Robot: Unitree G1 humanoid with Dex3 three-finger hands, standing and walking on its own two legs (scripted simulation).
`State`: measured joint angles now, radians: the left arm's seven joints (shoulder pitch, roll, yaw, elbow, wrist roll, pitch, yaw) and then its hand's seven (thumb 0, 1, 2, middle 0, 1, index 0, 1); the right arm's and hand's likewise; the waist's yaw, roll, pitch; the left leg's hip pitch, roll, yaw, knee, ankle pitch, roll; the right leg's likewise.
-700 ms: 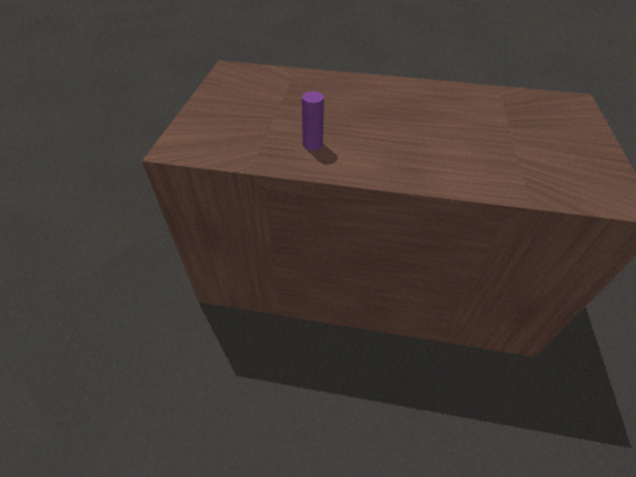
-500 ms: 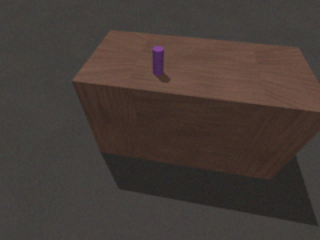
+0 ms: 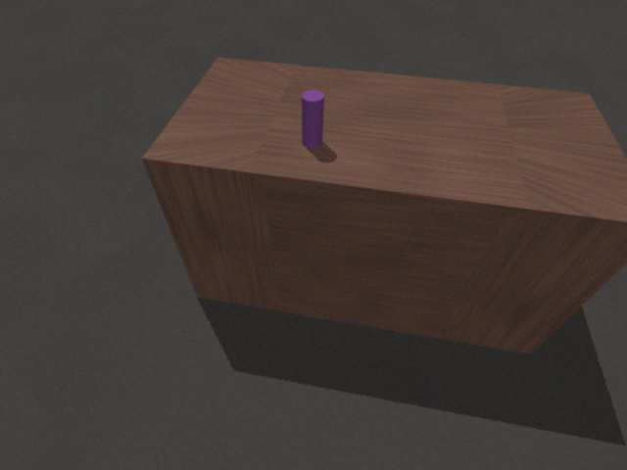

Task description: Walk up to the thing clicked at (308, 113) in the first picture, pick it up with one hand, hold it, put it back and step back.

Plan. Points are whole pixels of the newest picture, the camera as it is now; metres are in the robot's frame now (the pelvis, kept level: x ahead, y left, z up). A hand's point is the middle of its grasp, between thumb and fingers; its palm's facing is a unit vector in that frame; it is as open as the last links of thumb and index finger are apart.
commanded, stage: stand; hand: left
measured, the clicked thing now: (312, 120) +0.91 +0.02 -0.07
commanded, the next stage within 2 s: walk up in 0.42 s
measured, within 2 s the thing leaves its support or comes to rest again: neither
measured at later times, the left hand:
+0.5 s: hand out of the picture +0.08 +0.26 -0.16, palm faces -0.05 -0.94 -0.33, open 7.4 cm
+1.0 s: hand (193, 453) +0.18 +0.18 -0.15, palm faces -0.11 -0.93 -0.35, open 7.4 cm
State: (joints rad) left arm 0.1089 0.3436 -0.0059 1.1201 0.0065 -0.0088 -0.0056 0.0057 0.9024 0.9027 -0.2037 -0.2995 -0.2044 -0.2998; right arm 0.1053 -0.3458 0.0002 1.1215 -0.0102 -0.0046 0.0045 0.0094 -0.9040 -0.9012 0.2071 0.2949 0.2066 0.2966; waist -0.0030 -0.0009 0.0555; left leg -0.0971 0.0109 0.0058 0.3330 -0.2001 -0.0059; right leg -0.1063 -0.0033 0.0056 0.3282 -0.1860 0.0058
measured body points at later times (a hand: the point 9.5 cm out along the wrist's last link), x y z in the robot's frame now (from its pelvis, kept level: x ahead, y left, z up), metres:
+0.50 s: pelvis +0.00 +0.00 +0.00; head +0.00 +0.00 +0.45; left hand +0.08 +0.31 -0.13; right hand +0.08 -0.30 -0.13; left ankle -0.01 +0.12 -0.75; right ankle -0.01 -0.12 -0.73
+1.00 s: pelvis +0.13 -0.08 -0.01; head +0.13 -0.09 +0.44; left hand +0.19 +0.23 -0.12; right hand +0.15 -0.41 -0.13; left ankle +0.21 +0.05 -0.71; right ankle +0.12 -0.19 -0.75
